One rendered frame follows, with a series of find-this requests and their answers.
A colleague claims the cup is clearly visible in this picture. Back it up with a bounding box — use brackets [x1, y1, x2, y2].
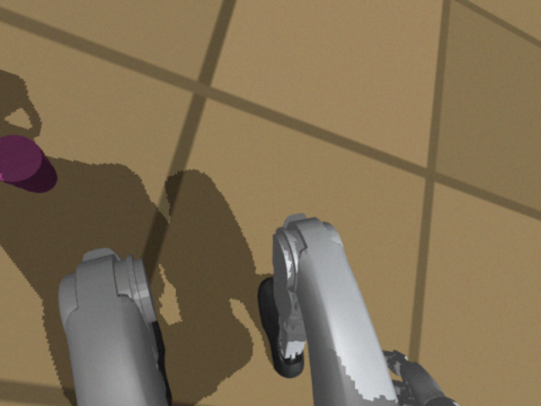
[0, 135, 57, 193]

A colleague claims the right robot hand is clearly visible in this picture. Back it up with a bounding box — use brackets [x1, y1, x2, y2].
[382, 350, 445, 406]

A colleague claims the left robot foot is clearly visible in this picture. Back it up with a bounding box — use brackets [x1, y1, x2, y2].
[151, 321, 172, 406]

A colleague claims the right robot foot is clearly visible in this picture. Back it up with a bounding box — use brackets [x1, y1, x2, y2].
[258, 277, 304, 378]

